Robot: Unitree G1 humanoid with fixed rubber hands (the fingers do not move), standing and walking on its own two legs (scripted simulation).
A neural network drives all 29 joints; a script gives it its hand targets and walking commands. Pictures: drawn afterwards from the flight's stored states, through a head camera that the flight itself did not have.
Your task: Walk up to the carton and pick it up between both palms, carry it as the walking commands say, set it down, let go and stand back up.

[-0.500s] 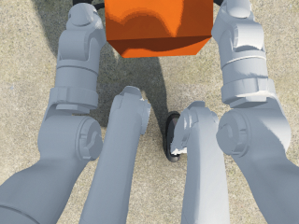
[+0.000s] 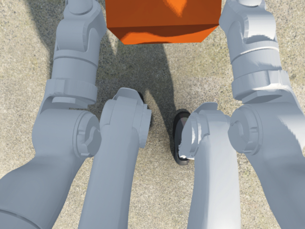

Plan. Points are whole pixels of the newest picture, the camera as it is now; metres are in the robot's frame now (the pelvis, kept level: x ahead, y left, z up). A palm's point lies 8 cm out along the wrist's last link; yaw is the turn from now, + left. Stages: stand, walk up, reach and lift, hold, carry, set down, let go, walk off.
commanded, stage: set down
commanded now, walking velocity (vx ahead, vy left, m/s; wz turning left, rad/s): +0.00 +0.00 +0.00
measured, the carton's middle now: out of the picture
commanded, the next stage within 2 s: none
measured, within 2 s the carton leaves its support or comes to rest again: rests again in 1.36 s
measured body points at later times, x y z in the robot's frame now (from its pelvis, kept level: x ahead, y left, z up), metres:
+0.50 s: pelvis +0.01 +0.00 -0.05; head +0.39 +0.03 +0.19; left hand +0.55 +0.23 -0.22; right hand +0.58 -0.07 -0.24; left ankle +0.15 +0.11 -0.39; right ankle +0.11 -0.10 -0.39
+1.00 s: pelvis +0.02 -0.01 -0.05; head +0.39 +0.01 +0.18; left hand +0.54 +0.23 -0.24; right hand +0.59 -0.07 -0.24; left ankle +0.15 +0.11 -0.39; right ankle +0.11 -0.10 -0.39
